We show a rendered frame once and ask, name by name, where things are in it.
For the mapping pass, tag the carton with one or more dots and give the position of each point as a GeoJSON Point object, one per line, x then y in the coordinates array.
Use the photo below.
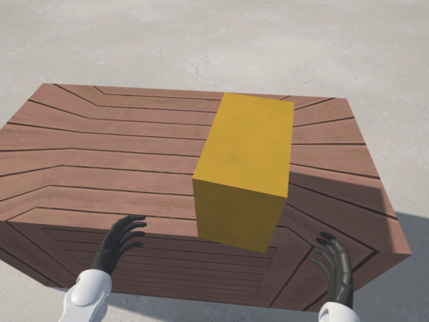
{"type": "Point", "coordinates": [241, 180]}

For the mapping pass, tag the left robot forearm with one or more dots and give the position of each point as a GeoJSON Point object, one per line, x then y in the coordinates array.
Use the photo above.
{"type": "Point", "coordinates": [86, 301]}

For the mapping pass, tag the right robot forearm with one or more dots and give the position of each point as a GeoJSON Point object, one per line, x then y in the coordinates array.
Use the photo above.
{"type": "Point", "coordinates": [336, 312]}

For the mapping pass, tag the robot right hand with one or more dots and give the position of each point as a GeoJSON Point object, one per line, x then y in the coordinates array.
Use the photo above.
{"type": "Point", "coordinates": [338, 274]}

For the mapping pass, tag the robot left hand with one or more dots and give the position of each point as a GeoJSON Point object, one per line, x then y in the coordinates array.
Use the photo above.
{"type": "Point", "coordinates": [114, 244]}

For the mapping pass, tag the pedestal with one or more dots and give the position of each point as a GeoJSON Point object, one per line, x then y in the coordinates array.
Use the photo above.
{"type": "Point", "coordinates": [74, 159]}

